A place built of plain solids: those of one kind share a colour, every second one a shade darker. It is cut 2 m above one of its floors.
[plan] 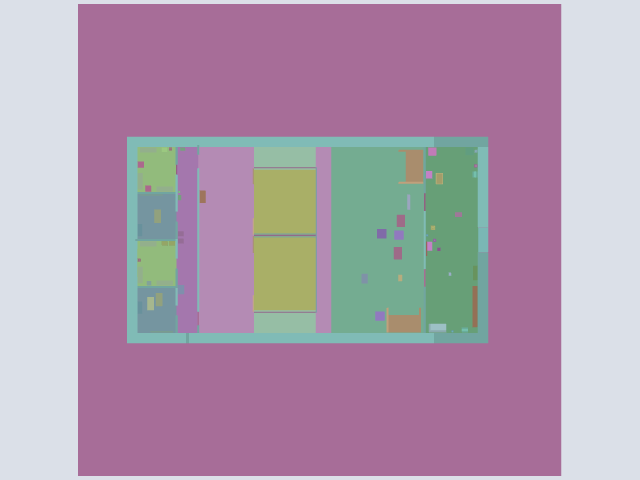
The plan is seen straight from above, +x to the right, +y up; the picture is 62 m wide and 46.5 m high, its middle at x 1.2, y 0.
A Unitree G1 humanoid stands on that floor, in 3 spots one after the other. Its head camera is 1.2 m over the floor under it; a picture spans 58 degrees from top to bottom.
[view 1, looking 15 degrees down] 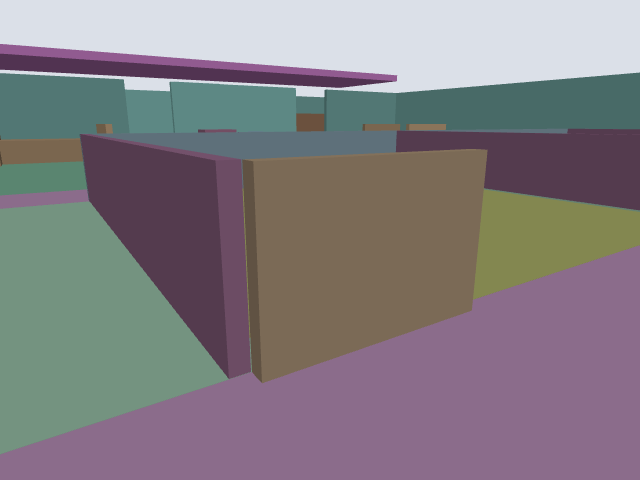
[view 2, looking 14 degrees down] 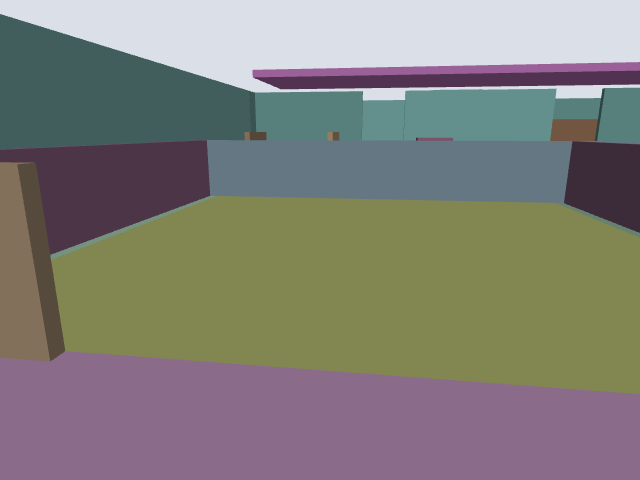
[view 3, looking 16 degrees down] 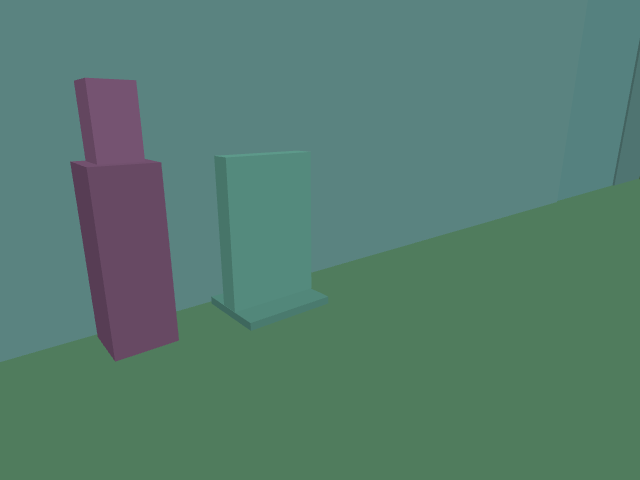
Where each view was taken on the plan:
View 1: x -6.99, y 7.70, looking -33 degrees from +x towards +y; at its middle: rail_end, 2.08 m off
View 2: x -7.19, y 3.67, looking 8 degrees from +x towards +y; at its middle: floor_plot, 4.96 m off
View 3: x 13.96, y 7.80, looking -40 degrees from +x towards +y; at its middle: wall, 3.43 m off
